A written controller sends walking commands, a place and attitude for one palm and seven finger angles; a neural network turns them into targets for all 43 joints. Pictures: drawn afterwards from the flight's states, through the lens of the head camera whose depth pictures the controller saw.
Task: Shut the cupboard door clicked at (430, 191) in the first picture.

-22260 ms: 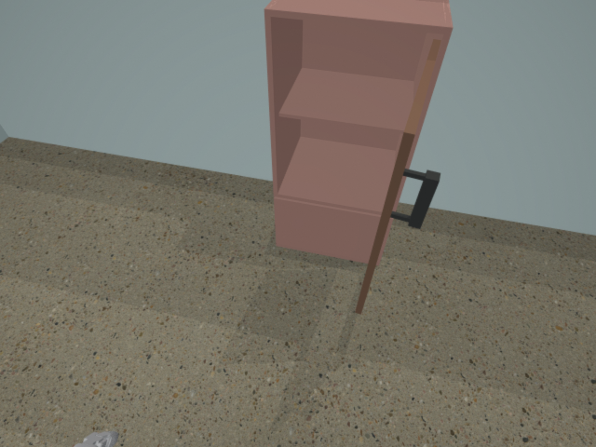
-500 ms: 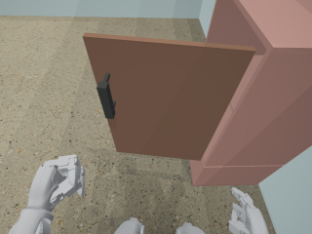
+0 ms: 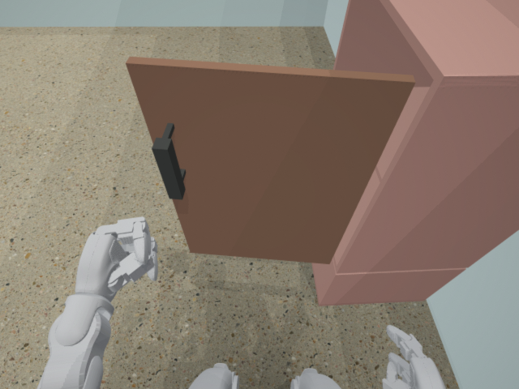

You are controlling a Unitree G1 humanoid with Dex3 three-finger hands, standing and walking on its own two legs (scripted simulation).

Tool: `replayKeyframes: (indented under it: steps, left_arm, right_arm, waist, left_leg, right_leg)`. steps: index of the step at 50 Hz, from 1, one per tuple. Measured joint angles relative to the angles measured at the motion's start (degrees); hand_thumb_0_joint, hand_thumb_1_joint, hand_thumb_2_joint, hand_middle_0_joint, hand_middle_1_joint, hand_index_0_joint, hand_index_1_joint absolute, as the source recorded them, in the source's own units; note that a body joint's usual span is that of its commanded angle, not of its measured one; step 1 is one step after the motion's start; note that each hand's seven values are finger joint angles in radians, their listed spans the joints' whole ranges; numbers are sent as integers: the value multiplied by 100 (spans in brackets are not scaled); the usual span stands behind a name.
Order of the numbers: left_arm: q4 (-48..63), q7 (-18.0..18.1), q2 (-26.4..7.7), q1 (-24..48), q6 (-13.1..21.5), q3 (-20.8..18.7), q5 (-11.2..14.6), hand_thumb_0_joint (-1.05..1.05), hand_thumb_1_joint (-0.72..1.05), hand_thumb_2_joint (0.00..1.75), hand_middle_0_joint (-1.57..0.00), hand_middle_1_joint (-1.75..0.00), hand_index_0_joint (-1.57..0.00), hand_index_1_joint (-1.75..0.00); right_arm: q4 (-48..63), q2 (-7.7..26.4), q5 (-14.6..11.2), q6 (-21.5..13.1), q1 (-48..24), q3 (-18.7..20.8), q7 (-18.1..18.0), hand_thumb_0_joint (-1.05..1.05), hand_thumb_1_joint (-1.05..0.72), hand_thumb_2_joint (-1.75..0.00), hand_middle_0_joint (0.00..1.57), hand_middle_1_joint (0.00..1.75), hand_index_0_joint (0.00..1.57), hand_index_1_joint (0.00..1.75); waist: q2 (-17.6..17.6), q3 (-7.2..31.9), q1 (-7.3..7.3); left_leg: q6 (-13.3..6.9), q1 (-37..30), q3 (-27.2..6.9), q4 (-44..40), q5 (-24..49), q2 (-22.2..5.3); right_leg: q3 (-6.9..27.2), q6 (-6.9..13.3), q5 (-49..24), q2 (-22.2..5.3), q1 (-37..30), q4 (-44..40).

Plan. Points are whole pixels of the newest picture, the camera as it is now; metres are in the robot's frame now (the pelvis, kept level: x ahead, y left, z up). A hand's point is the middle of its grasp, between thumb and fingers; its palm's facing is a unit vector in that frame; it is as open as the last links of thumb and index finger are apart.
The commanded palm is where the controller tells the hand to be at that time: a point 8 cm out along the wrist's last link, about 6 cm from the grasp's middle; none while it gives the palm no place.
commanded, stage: bring the fist close to the handle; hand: left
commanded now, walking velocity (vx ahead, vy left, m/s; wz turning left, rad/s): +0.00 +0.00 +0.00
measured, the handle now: (173, 162) +0.48 +0.18 +0.05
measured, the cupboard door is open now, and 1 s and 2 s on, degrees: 82 82 67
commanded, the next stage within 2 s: push the door shut along its arc in 0.90 s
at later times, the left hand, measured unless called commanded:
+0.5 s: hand (172, 215) +0.36 +0.16 +0.06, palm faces -0.05 -1.00 -0.02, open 3.1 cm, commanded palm +0.34 +0.21 +0.06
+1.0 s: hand (175, 212) +0.37 +0.15 +0.06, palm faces -0.03 -1.00 -0.02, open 3.1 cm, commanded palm +0.35 +0.20 +0.06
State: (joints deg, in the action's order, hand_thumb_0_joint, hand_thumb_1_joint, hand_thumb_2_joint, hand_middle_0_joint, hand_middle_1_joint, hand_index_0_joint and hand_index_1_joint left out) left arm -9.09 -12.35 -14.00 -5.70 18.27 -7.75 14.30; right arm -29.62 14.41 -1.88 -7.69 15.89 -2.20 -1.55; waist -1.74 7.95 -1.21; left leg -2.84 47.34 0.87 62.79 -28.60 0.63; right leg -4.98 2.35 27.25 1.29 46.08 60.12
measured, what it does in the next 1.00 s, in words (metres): stands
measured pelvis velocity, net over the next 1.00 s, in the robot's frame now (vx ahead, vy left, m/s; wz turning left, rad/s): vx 0.00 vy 0.00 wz -0.01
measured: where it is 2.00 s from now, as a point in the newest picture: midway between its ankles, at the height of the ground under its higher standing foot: outside the picture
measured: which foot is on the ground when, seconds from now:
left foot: down 0.00-1.00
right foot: down 0.00-1.00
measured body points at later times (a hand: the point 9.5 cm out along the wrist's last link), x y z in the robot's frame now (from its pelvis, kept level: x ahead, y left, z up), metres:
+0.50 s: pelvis +0.00 +0.00 +0.00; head +0.06 +0.01 +0.45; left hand +0.36 +0.21 +0.06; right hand +0.13 -0.24 -0.10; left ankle +0.02 +0.09 -0.66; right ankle +0.02 -0.10 -0.66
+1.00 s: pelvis +0.00 +0.00 +0.00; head +0.06 +0.00 +0.45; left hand +0.36 +0.21 +0.06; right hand +0.12 -0.25 -0.10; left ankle +0.02 +0.09 -0.66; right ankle +0.02 -0.10 -0.66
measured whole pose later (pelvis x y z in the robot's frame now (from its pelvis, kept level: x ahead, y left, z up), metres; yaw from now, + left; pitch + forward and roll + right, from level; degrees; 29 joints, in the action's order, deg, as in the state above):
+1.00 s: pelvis +0.00 +0.00 +0.00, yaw -1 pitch +14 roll -1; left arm -33.6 -9.1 -13.1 17.0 23.9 -9.2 10.7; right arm -33.9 14.6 -2.0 -3.0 15.9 -0.9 -0.6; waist -1.2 6.9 -2.4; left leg -2.9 47.9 2.2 60.5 -27.1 0.6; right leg -3.6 2.3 25.9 1.3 47.6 59.0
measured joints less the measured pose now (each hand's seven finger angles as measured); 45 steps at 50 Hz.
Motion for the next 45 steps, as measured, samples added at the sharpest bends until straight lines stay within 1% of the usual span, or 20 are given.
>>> replayKeyframes:
  steps: [11, 15, 25, 28, 34, 45]
  left_arm:
    - [-712, 132, 85, 793, 122, 86, -153, 1, 90, 90, -131, -150, -130, -150]
    - [-1103, 192, 73, 1199, 150, 41, -210, 1, 90, 90, -131, -150, -130, -150]
    - [-2001, 298, 75, 2111, 221, 11, -318, 1, 90, 90, -131, -150, -130, -150]
    - [-2244, 336, 89, 2332, 265, -51, -362, 1, 90, 90, -131, -150, -130, -150]
    - [-2344, 368, 88, 2304, 364, -144, -379, 1, 90, 90, -130, -150, -130, -150]
    - [-2322, 367, 118, 2145, 563, -129, -375, 1, 90, 90, -131, -150, -130, -150]
  right_arm:
    - [-175, 18, -7, 115, -67, 52, 22, 1, -90, -89, 20, 30, 20, 30]
    - [-231, -2, -8, 163, -102, 35, 23, 1, -90, -89, 20, 30, 20, 30]
    - [-348, 1, -5, 244, -56, 46, 69, 1, -90, -89, 20, 30, 20, 30]
    - [-385, -1, 10, 295, -26, 57, 90, 1, -90, -89, 20, 30, 20, 30]
    - [-363, 7, 12, 416, 106, 106, 146, 1, -90, -89, 20, 30, 20, 30]
    - [-434, 22, 6, 477, 109, 139, 123, 1, -90, -89, 20, 30, 20, 30]
  waist:
    - [24, -52, -10]
    - [47, -63, -21]
    - [38, -70, -86]
    - [55, -63, -118]
    - [47, -57, -160]
    - [51, -91, -123]
  left_leg:
    - [-20, 20, 45, -42, 44, 21]
    - [-23, 40, 58, -61, 68, 22]
    - [-29, 114, 78, -104, 113, 23]
    - [-31, 141, 107, -117, 120, 16]
    - [-31, 91, 173, -203, 132, -4]
    - [-16, 35, 155, -244, 146, 0]
  right_leg:
    - [44, -20, -34, -23, 44, -5]
    - [57, -22, -56, -24, 72, -13]
    - [78, -31, -106, -25, 155, -51]
    - [107, -33, -115, -18, 201, -47]
    - [177, -36, -139, 5, 191, -101]
    - [163, -20, -139, 3, 135, -128]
